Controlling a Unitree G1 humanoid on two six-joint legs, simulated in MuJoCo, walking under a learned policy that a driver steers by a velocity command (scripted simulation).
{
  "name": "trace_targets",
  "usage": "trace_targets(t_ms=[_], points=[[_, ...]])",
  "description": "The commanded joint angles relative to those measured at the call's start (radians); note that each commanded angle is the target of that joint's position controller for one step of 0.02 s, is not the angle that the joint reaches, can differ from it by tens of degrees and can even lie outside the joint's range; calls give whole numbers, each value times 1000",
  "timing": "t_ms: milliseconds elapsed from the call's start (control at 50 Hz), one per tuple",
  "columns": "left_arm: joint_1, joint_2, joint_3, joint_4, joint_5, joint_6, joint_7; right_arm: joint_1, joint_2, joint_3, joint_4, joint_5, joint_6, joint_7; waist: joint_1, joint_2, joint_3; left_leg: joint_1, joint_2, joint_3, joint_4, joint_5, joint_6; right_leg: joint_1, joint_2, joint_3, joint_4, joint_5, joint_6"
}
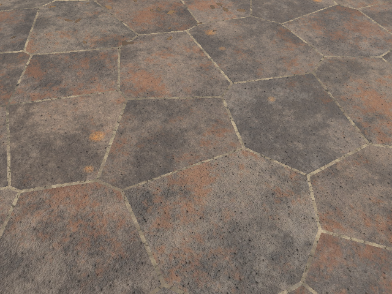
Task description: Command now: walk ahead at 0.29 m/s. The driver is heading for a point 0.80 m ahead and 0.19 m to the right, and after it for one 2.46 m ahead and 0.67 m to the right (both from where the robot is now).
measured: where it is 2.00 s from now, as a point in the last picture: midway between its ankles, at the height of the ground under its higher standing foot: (278, 189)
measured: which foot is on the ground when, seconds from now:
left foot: down 0.00-0.54, up 0.56-1.00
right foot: down 0.00-0.08, up 0.10-0.50, down 0.52-1.00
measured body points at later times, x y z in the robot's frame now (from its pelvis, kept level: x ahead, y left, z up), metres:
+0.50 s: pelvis +0.21 -0.01 -0.01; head +0.25 -0.01 +0.44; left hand +0.47 +0.19 -0.09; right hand +0.15 -0.28 -0.14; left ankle +0.02 +0.11 -0.73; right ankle +0.37 -0.12 -0.72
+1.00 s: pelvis +0.50 -0.05 +0.00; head +0.53 -0.06 +0.45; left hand +0.61 +0.23 -0.11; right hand +0.66 -0.34 -0.06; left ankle +0.68 +0.04 -0.72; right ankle +0.37 -0.12 -0.73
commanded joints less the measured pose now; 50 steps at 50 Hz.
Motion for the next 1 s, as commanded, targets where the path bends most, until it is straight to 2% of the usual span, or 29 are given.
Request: trace_targets(t_ms=[20, 60, 80, 100, 120, 140, 160, 180, 220, 260, 320, 360, 420, 480, 500, 520, 540, 560, 580, 600, 620, 640, 660, 720, 780, 840, 940, 980, 1000], points=[[-53, 185, 45, -62, -12, -13, -2, -68, -75, -20, -81, 8, -57, 18, -21, -134, 120, -54, 34, 37, -119, 15, 31, -71, -267, 348, -329, -226, -176], [-101, 144, 34, -78, -12, -9, -8, 90, -107, -42, -7, 3, -56, 21, -91, -98, 48, 276, 20, 14, -195, 167, 31, -230, -149, 179, -196, -55, -100], [-137, 77, 13, -106, -6, -19, -10, 205, -176, -63, 14, -1, -56, 15, -130, 82, 16, 403, 170, -252, -323, 20, 99, -365, -32, 34, 85, 33, -29], [-145, 85, 14, -147, -13, -40, -5, 287, -265, -84, 23, -3, -59, 25, -150, 305, -6, 495, 362, -625, -458, -25, 233, -536, 46, -9, 366, -105, 11], [-133, 142, 33, -142, -25, -52, -6, 248, -194, -60, 15, -13, -67, 26, -118, 207, 33, 486, 398, -658, -460, -12, 266, -644, 4, 66, 541, -190, 2], [-110, 144, 34, -129, -34, -60, -14, 205, -152, -46, 2, -15, -72, 24, -88, 142, 62, 478, 369, -560, -452, 21, 240, -686, -37, 88, 596, -114, -22], [-107, 130, 32, -118, -29, -65, -20, 175, -142, -42, -9, -17, -72, 24, -75, 94, 58, 468, 337, -472, -464, 53, 210, -697, -70, 73, 595, -29, -36], [-126, 127, 34, -120, -18, -68, -26, 152, -132, -35, -10, -16, -68, 26, -67, 71, 77, 450, 317, -405, -479, 150, 189, -706, -94, 61, 565, 37, -37], [-140, 100, 30, -123, -8, -64, -45, 154, -105, -21, -3, -19, -55, 25, -56, 98, 67, 395, 262, -273, -502, 342, 159, -646, -112, 24, 501, 119, -21], [-181, 73, 21, -140, 0, -58, -55, 177, -122, -22, 8, -9, -46, 18, -65, 92, 72, 357, 238, -192, -518, 454, 163, -626, -104, -16, 407, 178, 12], [-292, 39, 1, -184, -2, -59, -62, 181, -163, -26, 18, -12, -40, 1, -85, 91, 99, 255, 203, -92, -550, 452, 146, -524, -75, -53, 169, 329, 40], [-337, 49, 0, -199, -10, -58, -66, 203, -184, -29, 31, -13, -45, -2, -99, 104, 113, 215, 215, -57, -580, 413, 141, -441, -52, -71, 76, 412, 35], [-364, 79, 6, -224, -18, -54, -76, 199, -184, -32, 55, -4, -51, 1, -77, 102, 131, 284, 266, -17, -568, 459, 118, -428, -49, -40, 17, 421, -17], [-286, 126, 29, -219, -12, -50, -82, 168, -210, -42, 51, -15, -38, -3, -10, 119, 34, 386, 279, 47, -391, 909, 76, -301, 15, -74, 22, 324, -80], [-165, 155, 49, -188, -11, -45, -78, 154, -215, -43, 45, -21, -26, -8, 54, 121, -46, 383, 258, 82, -225, 1073, 55, -157, 55, -101, 22, 304, -105], [-18, 195, 73, -149, -13, -36, -69, 155, -210, -39, 32, -27, -18, -17, 121, 99, -129, 271, 225, 117, -3, 1068, 21, 66, 61, -78, 15, 308, -130], [113, 293, 100, -142, -1, -28, -55, 229, -142, -16, -10, -43, -28, -15, 111, -92, -267, -100, 135, 138, 387, 698, -35, 458, -168, 303, 20, 220, -253], [129, 276, 93, -136, -18, -29, -58, 274, -69, 15, 3, -40, -59, 2, 76, -240, -401, -347, -40, 5, 674, -107, -70, 622, -343, 810, -203, -23, -383], [96, 213, 75, -140, -9, -30, -55, 174, -169, -11, -25, -1, -91, 17, 104, -158, -300, -462, 20, -111, 749, -79, -42, 549, -318, 791, -274, -129, -329], [36, 192, 69, -152, 1, -32, -51, 71, -193, -13, -62, 24, -109, 21, 88, -91, -159, -484, 65, -87, 715, 0, -22, 393, -285, 643, -290, -78, -290], [-25, 180, 65, -164, 7, -37, -51, 24, -184, -11, -74, 10, -117, 15, 46, 14, -65, -453, 104, -74, 625, 66, -18, 218, -245, 534, -310, 47, -273], [-70, 160, 58, -179, 17, -43, -51, 27, -188, -19, -71, -12, -112, 5, 5, 26, -42, -383, 139, -77, 548, 107, -21, 108, -206, 452, -322, 157, -256], [-97, 153, 57, -193, 24, -43, -51, 46, -182, -21, -72, -23, -100, 3, -27, 0, -30, -330, 151, -80, 517, 123, -29, 30, -177, 419, -344, 210, -258], [-85, 152, 59, -190, 6, -49, -42, 44, -152, -18, -88, -40, -69, -3, -46, -25, -4, -304, 157, -51, 404, 169, -75, -99, -144, 330, -380, 290, -278], [-27, 182, 69, -174, 1, -45, -24, -92, -130, -10, -136, -44, -67, -9, -2, -20, 34, -329, 137, -41, 184, 361, -108, -139, -103, 273, -380, 305, -248], [35, 196, 74, -153, -12, -31, -11, -212, -101, 2, -165, -35, -80, 2, 50, -35, 25, -242, 82, -27, -33, 520, -116, -144, -70, 250, -344, 273, -202], [103, 186, 74, -131, -19, -7, -2, -300, -145, -12, -200, -13, -99, 25, 68, -62, 12, -209, 42, -67, -185, 442, -97, 18, -116, 383, -221, 226, -182], [89, 189, 77, -135, -13, 3, 1, -252, -170, -25, -192, -8, -107, 27, 34, -102, -2, -135, 36, -62, -214, 343, -67, 56, -129, 431, -153, 282, -165], [75, 171, 71, -141, -12, 6, -1, -170, -187, -37, -171, -9, -111, 22, -11, -106, -36, -13, 39, -44, -262, 344, -37, 41, -100, 420, -88, 321, -142]])
Keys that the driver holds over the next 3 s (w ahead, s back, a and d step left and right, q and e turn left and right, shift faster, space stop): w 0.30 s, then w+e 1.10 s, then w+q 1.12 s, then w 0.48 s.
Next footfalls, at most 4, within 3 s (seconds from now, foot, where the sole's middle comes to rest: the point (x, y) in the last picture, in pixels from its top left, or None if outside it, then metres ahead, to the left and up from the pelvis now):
0.52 right None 0.41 -0.12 -0.77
1.02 left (198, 247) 0.71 0.02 -0.77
1.52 right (297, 223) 0.82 -0.37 -0.77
2.08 left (271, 151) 1.20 -0.32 -0.77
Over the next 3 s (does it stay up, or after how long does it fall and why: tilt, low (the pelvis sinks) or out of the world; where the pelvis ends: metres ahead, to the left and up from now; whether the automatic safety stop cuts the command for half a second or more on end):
stays up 1.51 -0.45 0.01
